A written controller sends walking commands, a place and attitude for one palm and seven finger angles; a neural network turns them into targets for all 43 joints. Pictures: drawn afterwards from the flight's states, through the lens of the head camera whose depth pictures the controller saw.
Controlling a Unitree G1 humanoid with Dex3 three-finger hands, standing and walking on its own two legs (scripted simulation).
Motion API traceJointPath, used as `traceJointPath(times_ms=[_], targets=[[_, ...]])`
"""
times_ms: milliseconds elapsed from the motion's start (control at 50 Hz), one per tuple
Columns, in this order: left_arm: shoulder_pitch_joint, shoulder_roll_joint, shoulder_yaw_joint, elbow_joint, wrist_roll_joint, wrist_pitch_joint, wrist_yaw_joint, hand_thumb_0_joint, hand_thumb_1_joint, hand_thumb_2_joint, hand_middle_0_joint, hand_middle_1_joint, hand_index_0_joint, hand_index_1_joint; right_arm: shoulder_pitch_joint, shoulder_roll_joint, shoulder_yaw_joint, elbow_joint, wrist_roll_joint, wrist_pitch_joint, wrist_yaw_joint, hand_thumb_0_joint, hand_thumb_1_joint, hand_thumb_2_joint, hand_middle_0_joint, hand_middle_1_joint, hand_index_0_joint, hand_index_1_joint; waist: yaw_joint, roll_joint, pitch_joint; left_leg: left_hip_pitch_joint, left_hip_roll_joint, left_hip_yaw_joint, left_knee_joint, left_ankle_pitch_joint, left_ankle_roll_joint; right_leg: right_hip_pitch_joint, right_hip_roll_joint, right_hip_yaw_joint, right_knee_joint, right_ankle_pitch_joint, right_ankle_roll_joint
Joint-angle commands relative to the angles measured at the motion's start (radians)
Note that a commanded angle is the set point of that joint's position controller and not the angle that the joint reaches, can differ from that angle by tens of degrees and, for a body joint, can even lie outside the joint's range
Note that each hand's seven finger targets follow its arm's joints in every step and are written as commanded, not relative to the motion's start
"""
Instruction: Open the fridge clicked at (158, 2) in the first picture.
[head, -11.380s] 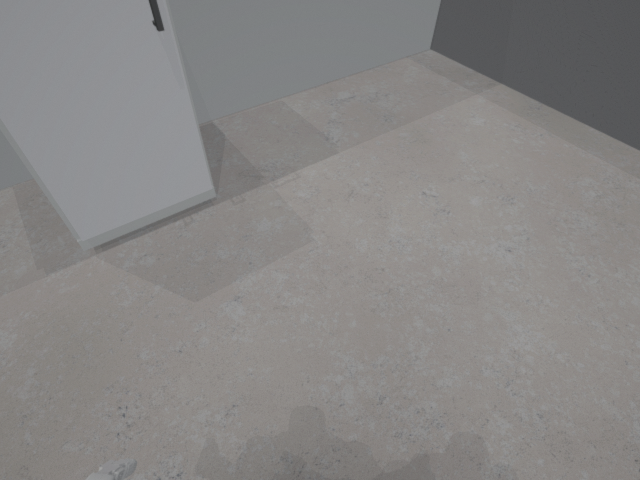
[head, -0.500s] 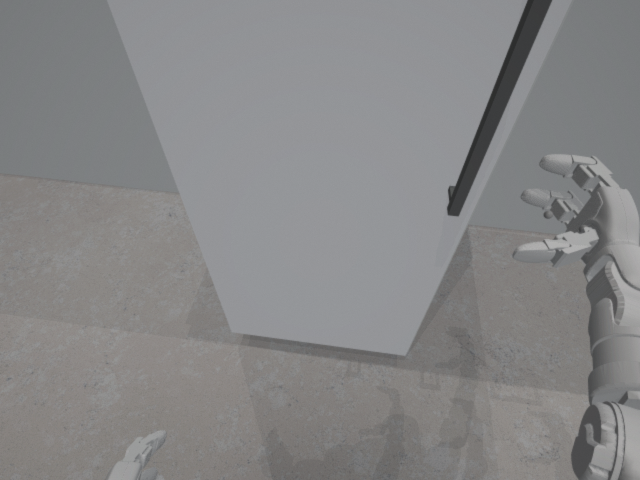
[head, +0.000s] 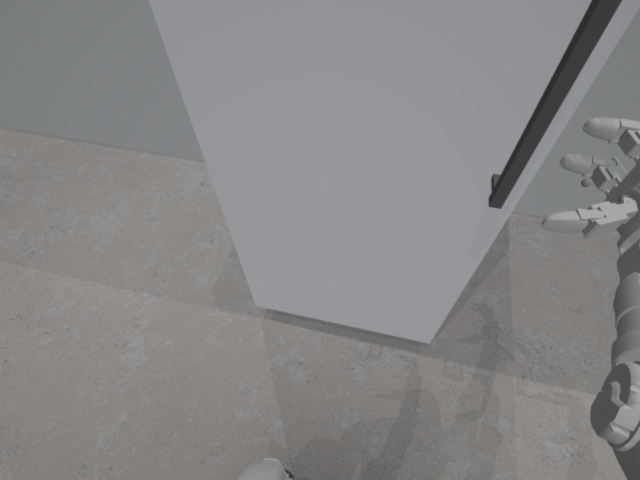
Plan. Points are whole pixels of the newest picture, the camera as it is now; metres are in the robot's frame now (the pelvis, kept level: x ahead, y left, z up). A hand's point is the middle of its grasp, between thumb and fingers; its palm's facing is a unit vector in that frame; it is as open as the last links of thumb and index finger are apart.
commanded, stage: move the hooked fingers beside the handle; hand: right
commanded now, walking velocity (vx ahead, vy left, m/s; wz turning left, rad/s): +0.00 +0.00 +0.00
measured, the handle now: (545, 98) +0.53 -0.18 +0.19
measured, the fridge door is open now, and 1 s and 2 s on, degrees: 0 0 0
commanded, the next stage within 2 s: feel for the door with the fingertips in 0.72 s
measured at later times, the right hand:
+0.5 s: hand (589, 190) +0.45 -0.23 +0.14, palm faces +0.06 +1.00 -0.01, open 14.0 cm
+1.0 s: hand (568, 191) +0.44 -0.21 +0.14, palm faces +0.07 +1.00 -0.01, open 14.0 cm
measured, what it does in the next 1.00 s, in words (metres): stands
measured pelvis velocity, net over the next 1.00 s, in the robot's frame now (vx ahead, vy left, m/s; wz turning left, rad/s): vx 0.00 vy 0.01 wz -0.03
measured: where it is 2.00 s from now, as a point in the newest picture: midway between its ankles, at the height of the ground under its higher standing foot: outside the picture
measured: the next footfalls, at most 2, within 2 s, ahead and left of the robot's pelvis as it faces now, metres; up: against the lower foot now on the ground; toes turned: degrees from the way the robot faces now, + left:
none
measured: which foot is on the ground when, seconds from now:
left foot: down 0.00-1.00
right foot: down 0.00-1.00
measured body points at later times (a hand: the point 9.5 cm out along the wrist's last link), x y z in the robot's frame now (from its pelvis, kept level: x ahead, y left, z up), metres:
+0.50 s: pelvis +0.01 -0.01 +0.00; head +0.06 -0.01 +0.45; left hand +0.09 +0.26 -0.11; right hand +0.44 -0.29 +0.14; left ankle +0.04 +0.14 -0.72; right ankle -0.02 -0.12 -0.72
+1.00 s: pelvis +0.00 +0.01 +0.00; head +0.04 +0.01 +0.45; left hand +0.07 +0.27 -0.11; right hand +0.43 -0.26 +0.14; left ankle +0.04 +0.14 -0.72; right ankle -0.02 -0.11 -0.72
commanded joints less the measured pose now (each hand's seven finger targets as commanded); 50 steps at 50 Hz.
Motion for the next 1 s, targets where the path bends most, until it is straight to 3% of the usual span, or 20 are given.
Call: traceJointPath(times_ms=[0, 20, 80, 120, 220, 300, 340, 360, 400, 440, 480, 500, 560, 640, 680, 700, 780, 840, 900, 980], targets=[[0.047, 0.154, 0.063, -0.107, -0.005, -0.031, 0.012, 0.0, 0.9, 0.9, -0.2, -0.3, -0.2, -0.3, -0.416, -0.243, -0.002, -0.287, 0.047, -0.066, 0.005, 0.0, 0.5, -0.3, 0.3, 1.2, 0.3, 1.2, -0.027, -0.076, -0.426, 0.291, -0.057, -0.015, -0.022, 0.311, 0.049, 0.144, 0.032, 0.056, -0.094, 0.355, -0.014], [0.044, 0.155, 0.065, -0.108, -0.007, -0.029, 0.011, 0.0, 0.9, 0.9, -0.2, -0.3, -0.2, -0.3, -0.39, -0.245, -0.011, -0.284, 0.052, -0.053, 0.006, 0.0, 0.5, -0.3, 0.3, 1.2, 0.3, 1.2, -0.036, -0.082, -0.419, 0.294, -0.056, -0.015, -0.025, 0.309, 0.048, 0.138, 0.03, 0.054, -0.099, 0.35, -0.011], [0.04, 0.159, 0.06, -0.102, -0.01, -0.024, 0.014, 0.0, 0.9, 0.9, -0.2, -0.3, -0.2, -0.3, -0.38, -0.214, 0.014, -0.22, 0.051, -0.012, 0.003, 0.0, 0.5, -0.3, 0.3, 1.2, 0.3, 1.2, -0.015, -0.016, -0.304, 0.257, -0.054, -0.007, -0.043, 0.253, 0.045, 0.079, 0.029, 0.053, -0.116, 0.259, -0.015], [0.041, 0.159, 0.057, -0.103, -0.008, -0.021, 0.015, 0.0, 0.9, 0.9, -0.2, -0.3, -0.2, -0.3, -0.4, -0.231, 0.006, -0.209, 0.039, -0.009, -0.008, 0.0, 0.5, -0.3, 0.3, 1.2, 0.3, 1.2, -0.013, -0.007, -0.278, 0.252, -0.051, -0.007, -0.043, 0.234, 0.045, 0.06, 0.031, 0.054, -0.12, 0.235, -0.018], [0.028, 0.143, 0.059, -0.122, -0.003, -0.027, 0.01, 0.0, 0.9, 0.9, -0.2, -0.3, -0.2, -0.3, -0.442, -0.202, 0.03, -0.37, 0.041, -0.063, -0.019, 0.0, 0.5, -0.3, 0.3, 1.2, 0.3, 1.2, -0.026, -0.119, -0.428, 0.273, -0.054, -0.016, -0.019, 0.298, 0.052, 0.18, 0.032, 0.061, -0.091, 0.36, -0.007], [0.022, 0.149, 0.054, -0.11, -0.005, -0.025, 0.018, 0.0, 0.9, 0.9, -0.2, -0.3, -0.2, -0.3, -0.44, -0.221, 0.01, -0.309, 0.059, -0.055, -0.013, 0.0, 0.5, -0.3, 0.3, 1.2, 0.3, 1.2, -0.016, -0.027, -0.367, 0.285, -0.054, -0.01, -0.027, 0.285, 0.049, 0.128, 0.031, 0.062, -0.098, 0.306, -0.013], [0.018, 0.144, 0.051, -0.103, -0.008, -0.024, 0.019, 0.0, 0.9, 0.9, -0.2, -0.3, -0.2, -0.3, -0.444, -0.19, 0.042, -0.262, 0.044, -0.032, -0.008, 0.0, 0.5, -0.3, 0.3, 1.2, 0.3, 1.2, -0.011, -0.043, -0.33, 0.262, -0.049, -0.006, -0.028, 0.277, 0.049, 0.115, 0.033, 0.064, -0.105, 0.298, -0.011], [0.014, 0.142, 0.05, -0.105, -0.006, -0.024, 0.017, 0.0, 0.9, 0.9, -0.2, -0.3, -0.2, -0.3, -0.439, -0.17, 0.059, -0.261, 0.036, -0.024, -0.008, 0.0, 0.5, -0.3, 0.3, 1.2, 0.3, 1.2, -0.014, -0.094, -0.325, 0.243, -0.047, -0.005, -0.027, 0.268, 0.051, 0.126, 0.034, 0.065, -0.105, 0.308, -0.008], [0.016, 0.139, 0.051, -0.11, -0.006, -0.024, 0.015, 0.0, 0.9, 0.9, -0.2, -0.3, -0.2, -0.3, -0.441, -0.145, 0.084, -0.276, 0.029, -0.02, -0.011, 0.0, 0.5, -0.3, 0.3, 1.2, 0.3, 1.2, -0.011, -0.105, -0.332, 0.235, -0.048, -0.004, -0.026, 0.263, 0.053, 0.14, 0.034, 0.068, -0.097, 0.326, -0.007], [0.016, 0.139, 0.057, -0.116, -0.004, -0.028, 0.009, 0.0, 0.9, 0.9, -0.2, -0.3, -0.2, -0.3, -0.427, -0.135, 0.075, -0.344, 0.043, -0.029, -0.019, 0.0, 0.5, -0.3, 0.3, 1.2, 0.3, 1.2, -0.028, -0.112, -0.404, 0.246, -0.051, 0.001, -0.016, 0.291, 0.054, 0.194, 0.027, 0.081, -0.09, 0.405, 0.003], [0.009, 0.136, 0.058, -0.118, -0.004, -0.031, 0.006, 0.0, 0.9, 0.9, -0.2, -0.3, -0.2, -0.3, -0.424, -0.079, 0.103, -0.369, 0.065, -0.027, -0.025, 0.0, 0.5, -0.3, 0.3, 1.2, 0.3, 1.2, -0.023, -0.102, -0.422, 0.239, -0.055, 0.004, -0.017, 0.302, 0.051, 0.231, 0.021, 0.086, -0.085, 0.453, 0.01], [0.018, 0.138, 0.058, -0.117, -0.002, -0.032, 0.006, 0.0, 0.9, 0.9, -0.2, -0.3, -0.2, -0.3, -0.411, -0.082, 0.091, -0.36, 0.077, -0.027, -0.032, 0.0, 0.5, -0.3, 0.3, 1.2, 0.3, 1.2, -0.021, -0.038, -0.417, 0.259, -0.059, 0.008, -0.018, 0.315, 0.05, 0.214, 0.021, 0.088, -0.083, 0.462, 0.005], [0.011, 0.142, 0.056, -0.111, -0.004, -0.023, 0.005, 0.0, 0.9, 0.9, -0.2, -0.3, -0.2, -0.3, -0.397, -0.132, 0.046, -0.308, 0.061, -0.006, -0.052, 0.0, 0.5, -0.3, 0.3, 1.2, 0.3, 1.2, -0.028, 0.0, -0.344, 0.281, -0.052, 0.006, -0.022, 0.304, 0.048, 0.126, 0.028, 0.073, -0.104, 0.361, -0.002], [0.002, 0.131, 0.054, -0.125, 0.0, -0.017, -0.001, 0.0, 0.9, 0.9, -0.2, -0.3, -0.2, -0.3, -0.353, -0.172, 0.027, -0.341, 0.007, -0.015, -0.088, 0.0, 0.5, -0.3, 0.3, 1.2, 0.3, 1.2, -0.053, -0.055, -0.35, 0.303, -0.046, -0.004, -0.016, 0.309, 0.053, 0.115, 0.035, 0.062, -0.108, 0.363, -0.006], [-0.004, 0.13, 0.055, -0.134, 0.0, -0.02, -0.003, 0.0, 0.9, 0.9, -0.2, -0.3, -0.2, -0.3, -0.35, -0.174, 0.023, -0.388, 0.013, -0.03, -0.089, 0.0, 0.5, -0.3, 0.3, 1.2, 0.3, 1.2, -0.057, -0.065, -0.384, 0.325, -0.049, -0.013, -0.018, 0.326, 0.054, 0.135, 0.036, 0.056, -0.105, 0.367, -0.007], [-0.001, 0.133, 0.055, -0.135, 0.001, -0.018, 0.0, 0.0, 0.9, 0.9, -0.2, -0.3, -0.2, -0.3, -0.354, -0.19, 0.011, -0.397, 0.021, -0.039, -0.088, 0.0, 0.5, -0.3, 0.3, 1.2, 0.3, 1.2, -0.053, -0.021, -0.394, 0.35, -0.05, -0.011, -0.016, 0.337, 0.054, 0.127, 0.034, 0.058, -0.105, 0.369, -0.01], [-0.018, 0.13, 0.056, -0.129, -0.007, -0.028, 0.01, 0.0, 0.9, 0.9, -0.2, -0.3, -0.2, -0.3, -0.4, -0.14, 0.056, -0.42, 0.041, -0.044, -0.065, 0.0, 0.5, -0.3, 0.3, 1.2, 0.3, 1.2, -0.038, -0.075, -0.384, 0.328, -0.051, -0.015, -0.033, 0.303, 0.053, 0.155, 0.035, 0.054, -0.116, 0.317, -0.009], [-0.011, 0.135, 0.051, -0.109, -0.008, -0.032, 0.016, 0.0, 0.9, 0.9, -0.2, -0.3, -0.2, -0.3, -0.405, -0.124, 0.072, -0.34, 0.045, -0.022, -0.058, 0.0, 0.5, -0.3, 0.3, 1.2, 0.3, 1.2, -0.019, -0.01, -0.317, 0.307, -0.048, -0.012, -0.055, 0.245, 0.048, 0.11, 0.038, 0.056, -0.13, 0.228, -0.015], [-0.011, 0.138, 0.049, -0.102, -0.009, -0.036, 0.019, 0.0, 0.9, 0.9, -0.2, -0.3, -0.2, -0.3, -0.426, -0.102, 0.09, -0.284, 0.042, -0.005, -0.058, 0.0, 0.5, -0.3, 0.3, 1.2, 0.3, 1.2, -0.011, 0.005, -0.274, 0.284, -0.043, -0.01, -0.065, 0.191, 0.049, 0.086, 0.04, 0.056, -0.135, 0.173, -0.018], [-0.011, 0.13, 0.049, -0.098, -0.005, -0.047, 0.015, 0.0, 0.9, 0.9, -0.2, -0.3, -0.2, -0.3, -0.485, -0.063, 0.127, -0.292, 0.029, -0.023, -0.076, 0.0, 0.5, -0.3, 0.3, 1.2, 0.3, 1.2, -0.008, -0.049, -0.302, 0.259, -0.04, -0.015, -0.062, 0.17, 0.05, 0.1, 0.047, 0.059, -0.129, 0.162, -0.016]])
